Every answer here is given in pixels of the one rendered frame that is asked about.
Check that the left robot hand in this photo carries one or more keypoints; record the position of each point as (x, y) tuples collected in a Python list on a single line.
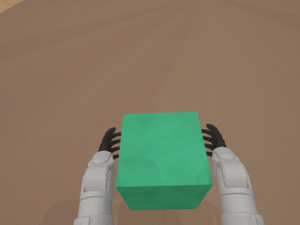
[(107, 143)]

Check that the right robot forearm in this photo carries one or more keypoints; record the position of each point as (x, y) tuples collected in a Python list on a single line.
[(234, 189)]

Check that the left robot forearm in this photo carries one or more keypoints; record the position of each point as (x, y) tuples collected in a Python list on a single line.
[(96, 198)]

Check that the carton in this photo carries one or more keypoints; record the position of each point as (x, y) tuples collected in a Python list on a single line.
[(162, 162)]

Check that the right robot hand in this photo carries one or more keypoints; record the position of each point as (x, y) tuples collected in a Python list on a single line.
[(216, 140)]

